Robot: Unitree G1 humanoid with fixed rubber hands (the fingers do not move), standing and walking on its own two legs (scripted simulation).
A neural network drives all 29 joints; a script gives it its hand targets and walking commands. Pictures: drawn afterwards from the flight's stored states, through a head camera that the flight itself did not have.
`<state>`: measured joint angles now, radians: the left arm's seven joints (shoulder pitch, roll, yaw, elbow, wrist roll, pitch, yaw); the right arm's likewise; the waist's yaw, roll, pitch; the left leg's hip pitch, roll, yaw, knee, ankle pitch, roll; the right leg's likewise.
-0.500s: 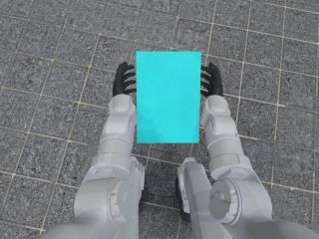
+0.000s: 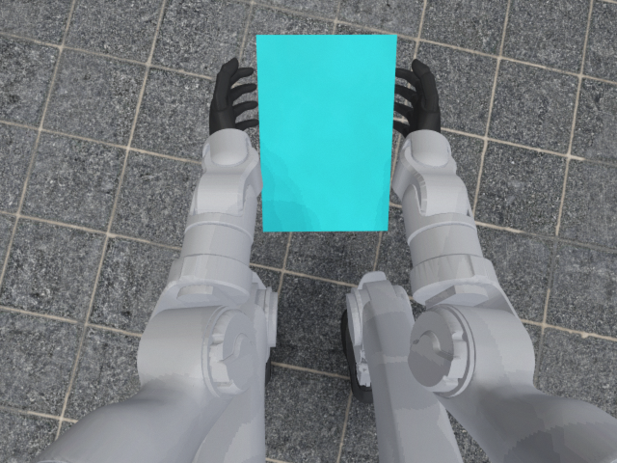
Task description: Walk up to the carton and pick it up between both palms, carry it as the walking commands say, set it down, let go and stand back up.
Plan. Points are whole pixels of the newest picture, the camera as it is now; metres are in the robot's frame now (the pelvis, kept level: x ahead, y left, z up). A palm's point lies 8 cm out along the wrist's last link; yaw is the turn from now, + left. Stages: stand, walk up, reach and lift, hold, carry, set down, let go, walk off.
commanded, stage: set down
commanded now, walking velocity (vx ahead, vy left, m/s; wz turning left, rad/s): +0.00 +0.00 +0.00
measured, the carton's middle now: (321, 139) +0.50 -0.01 -0.18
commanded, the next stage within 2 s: none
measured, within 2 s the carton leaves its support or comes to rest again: neither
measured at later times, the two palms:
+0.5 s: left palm (237, 131) +0.51 +0.11 -0.18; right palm (399, 132) +0.51 -0.12 -0.18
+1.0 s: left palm (243, 130) +0.54 +0.11 -0.26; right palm (386, 136) +0.53 -0.13 -0.26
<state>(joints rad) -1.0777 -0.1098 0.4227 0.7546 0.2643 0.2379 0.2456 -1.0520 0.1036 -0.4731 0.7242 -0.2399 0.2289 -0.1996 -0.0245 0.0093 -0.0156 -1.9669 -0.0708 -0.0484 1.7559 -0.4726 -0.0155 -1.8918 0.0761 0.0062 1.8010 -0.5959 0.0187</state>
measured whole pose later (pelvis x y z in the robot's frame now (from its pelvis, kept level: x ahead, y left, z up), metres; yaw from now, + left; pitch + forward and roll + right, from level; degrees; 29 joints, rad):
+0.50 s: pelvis +0.00 +0.00 -0.06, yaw +0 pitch +41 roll -2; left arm -1.25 -0.04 0.43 0.76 0.23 0.27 0.24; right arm -1.22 0.03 -0.45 0.74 -0.23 0.27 -0.16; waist -0.01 0.02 0.10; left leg -2.17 -0.08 -0.04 1.94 -0.49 -0.02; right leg -2.09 0.08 0.00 1.99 -0.63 0.02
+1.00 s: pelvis +0.00 +0.00 -0.11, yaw +0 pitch +40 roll -1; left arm -1.43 0.08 0.37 0.89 0.14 0.25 0.21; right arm -1.38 -0.09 -0.35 0.85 -0.13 0.25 -0.15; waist 0.00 0.02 0.28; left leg -2.27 -0.08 -0.03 2.10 -0.52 -0.03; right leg -2.19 0.10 0.00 2.16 -0.67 0.02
